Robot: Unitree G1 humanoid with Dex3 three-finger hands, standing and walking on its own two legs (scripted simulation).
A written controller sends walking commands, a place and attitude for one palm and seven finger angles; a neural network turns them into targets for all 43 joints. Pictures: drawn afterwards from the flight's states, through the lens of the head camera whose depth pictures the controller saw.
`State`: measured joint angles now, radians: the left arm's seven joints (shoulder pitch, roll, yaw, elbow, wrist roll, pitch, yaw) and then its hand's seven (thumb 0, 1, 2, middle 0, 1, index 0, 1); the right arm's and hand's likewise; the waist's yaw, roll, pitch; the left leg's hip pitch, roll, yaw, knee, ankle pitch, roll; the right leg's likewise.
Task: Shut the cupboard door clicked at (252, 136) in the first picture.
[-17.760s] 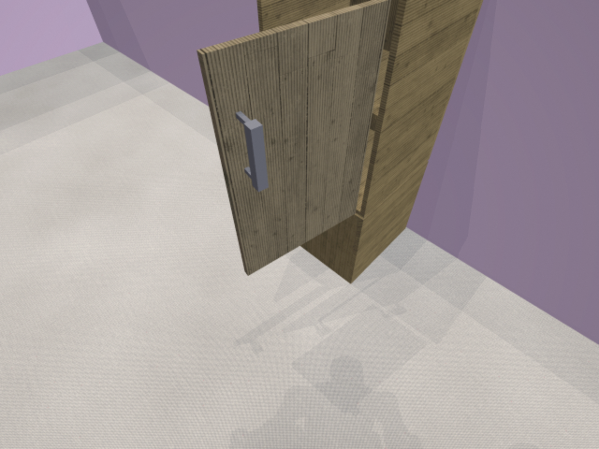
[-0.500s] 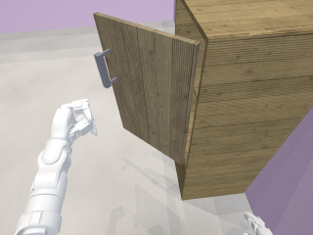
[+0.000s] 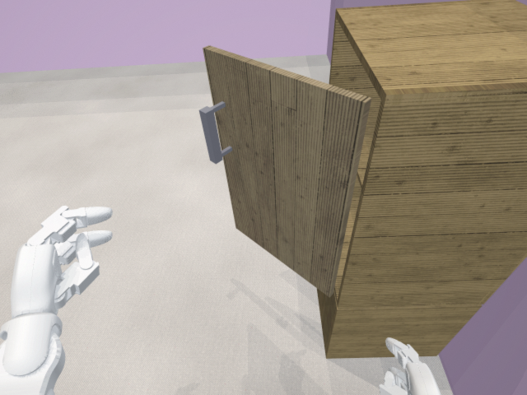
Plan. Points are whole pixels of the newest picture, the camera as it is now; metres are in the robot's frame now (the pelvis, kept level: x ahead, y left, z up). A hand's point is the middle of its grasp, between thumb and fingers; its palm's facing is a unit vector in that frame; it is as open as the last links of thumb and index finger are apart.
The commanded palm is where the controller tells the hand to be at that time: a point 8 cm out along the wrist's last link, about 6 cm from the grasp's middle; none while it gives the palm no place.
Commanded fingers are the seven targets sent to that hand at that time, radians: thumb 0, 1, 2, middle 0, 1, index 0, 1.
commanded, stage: draw the hand back to the body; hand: left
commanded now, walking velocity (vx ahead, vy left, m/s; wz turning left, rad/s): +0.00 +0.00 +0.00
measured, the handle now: (218, 132) +0.66 +0.19 +0.06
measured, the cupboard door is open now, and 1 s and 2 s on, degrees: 47 47 47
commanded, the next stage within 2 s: step back with the hand held close in 0.52 s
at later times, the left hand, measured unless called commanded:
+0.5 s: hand (66, 287) +0.19 +0.26 +0.15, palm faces +0.45 -0.79 -0.41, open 7.4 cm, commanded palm +0.14 +0.29 +0.17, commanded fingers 0.00 0.90 0.90 -0.20 -0.30 -0.20 -0.30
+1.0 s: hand (47, 285) +0.19 +0.28 +0.15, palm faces +0.36 -0.78 -0.52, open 7.4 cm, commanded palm +0.13 +0.32 +0.17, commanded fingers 0.00 0.90 0.90 -0.20 -0.30 -0.20 -0.30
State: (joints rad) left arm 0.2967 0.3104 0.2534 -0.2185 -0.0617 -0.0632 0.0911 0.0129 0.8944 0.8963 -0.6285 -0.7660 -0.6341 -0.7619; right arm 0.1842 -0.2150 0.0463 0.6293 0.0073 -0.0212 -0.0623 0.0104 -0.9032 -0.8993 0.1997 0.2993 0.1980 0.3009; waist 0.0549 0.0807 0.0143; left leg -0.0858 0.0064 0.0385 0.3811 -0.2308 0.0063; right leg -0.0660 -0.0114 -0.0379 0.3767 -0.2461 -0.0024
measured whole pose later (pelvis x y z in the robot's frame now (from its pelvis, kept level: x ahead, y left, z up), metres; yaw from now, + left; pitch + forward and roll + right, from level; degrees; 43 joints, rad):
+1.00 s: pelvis -0.02 +0.02 -0.01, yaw -2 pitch +1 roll +0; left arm 0.55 0.43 0.41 -0.44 -0.06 -0.13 0.12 0.01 0.89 0.90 -0.21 -0.30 -0.21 -0.30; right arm 0.17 -0.25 -0.03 0.55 0.02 0.06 -0.09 0.01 -0.91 -0.90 0.20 0.30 0.20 0.30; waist 0.00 0.04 0.00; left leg -0.26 0.00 0.08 0.48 -0.24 0.04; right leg -0.24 -0.02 0.00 0.46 -0.23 0.03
